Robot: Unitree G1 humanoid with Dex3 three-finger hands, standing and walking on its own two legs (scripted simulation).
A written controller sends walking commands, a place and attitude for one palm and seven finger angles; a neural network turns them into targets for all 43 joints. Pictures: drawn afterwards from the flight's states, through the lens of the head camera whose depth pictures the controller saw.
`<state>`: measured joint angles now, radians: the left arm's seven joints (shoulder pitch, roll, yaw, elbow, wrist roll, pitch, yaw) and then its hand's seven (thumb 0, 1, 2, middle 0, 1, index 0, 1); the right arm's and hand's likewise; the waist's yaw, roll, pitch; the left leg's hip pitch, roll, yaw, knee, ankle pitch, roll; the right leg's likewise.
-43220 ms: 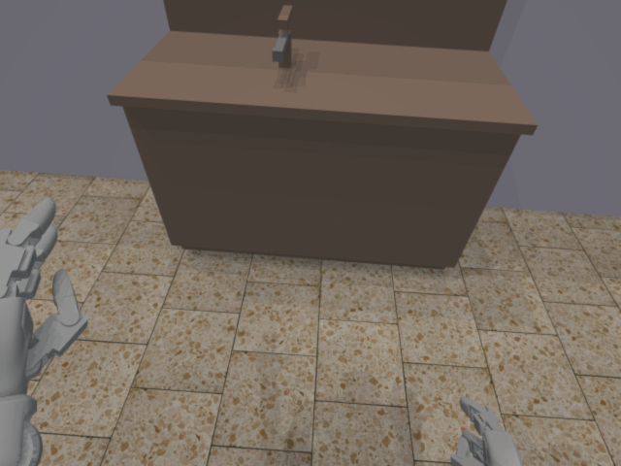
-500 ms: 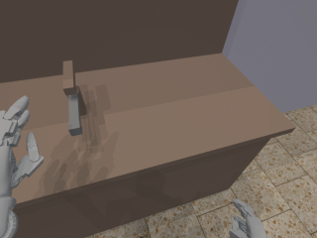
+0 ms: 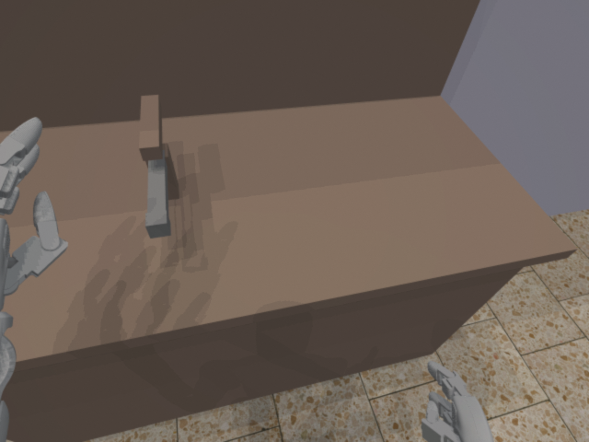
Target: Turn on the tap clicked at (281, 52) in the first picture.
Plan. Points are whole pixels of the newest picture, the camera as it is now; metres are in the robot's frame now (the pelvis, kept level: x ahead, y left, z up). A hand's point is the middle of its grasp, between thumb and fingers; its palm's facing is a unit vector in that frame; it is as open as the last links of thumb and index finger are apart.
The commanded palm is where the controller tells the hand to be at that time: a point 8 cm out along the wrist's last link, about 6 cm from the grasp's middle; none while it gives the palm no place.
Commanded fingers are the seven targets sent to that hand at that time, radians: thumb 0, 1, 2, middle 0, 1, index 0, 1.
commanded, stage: come to a stop and stand still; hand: left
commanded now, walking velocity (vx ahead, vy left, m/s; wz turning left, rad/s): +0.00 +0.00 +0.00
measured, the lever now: (158, 224) +0.36 +0.25 +0.07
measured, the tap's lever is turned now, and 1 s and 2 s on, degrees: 0 0 0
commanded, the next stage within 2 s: look again from close up in 1.10 s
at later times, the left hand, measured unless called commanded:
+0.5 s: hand (86, 257) +0.24 +0.25 +0.17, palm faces +0.36 -0.87 -0.33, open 7.4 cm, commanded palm +0.18 +0.28 +0.18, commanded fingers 0.00 0.90 0.90 -0.20 -0.30 -0.20 -0.30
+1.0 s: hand (62, 267) +0.23 +0.27 +0.16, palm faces +0.37 -0.87 -0.33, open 7.4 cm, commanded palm +0.17 +0.31 +0.18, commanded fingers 0.00 0.90 0.90 -0.20 -0.30 -0.20 -0.30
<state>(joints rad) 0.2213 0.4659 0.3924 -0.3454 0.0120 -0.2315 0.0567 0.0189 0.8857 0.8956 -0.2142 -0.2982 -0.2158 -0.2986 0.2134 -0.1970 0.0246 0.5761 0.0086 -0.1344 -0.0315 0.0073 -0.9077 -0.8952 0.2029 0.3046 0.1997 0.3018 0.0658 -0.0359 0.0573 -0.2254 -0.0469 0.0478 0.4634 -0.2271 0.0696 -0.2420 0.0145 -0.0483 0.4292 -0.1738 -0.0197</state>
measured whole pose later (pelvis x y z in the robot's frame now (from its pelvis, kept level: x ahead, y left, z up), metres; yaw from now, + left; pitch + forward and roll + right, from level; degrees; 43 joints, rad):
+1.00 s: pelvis +0.00 +0.03 +0.00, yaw -1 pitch -2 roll -1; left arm 0.38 0.35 0.34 -0.45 -0.03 -0.22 0.09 0.02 0.89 0.90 -0.21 -0.30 -0.21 -0.30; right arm 0.20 -0.18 0.04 0.57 0.02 -0.12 -0.02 0.01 -0.91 -0.89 0.21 0.30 0.20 0.30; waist 0.04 -0.04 0.07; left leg -0.19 -0.07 0.07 0.45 -0.23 0.10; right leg -0.21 -0.01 -0.02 0.41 -0.17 0.02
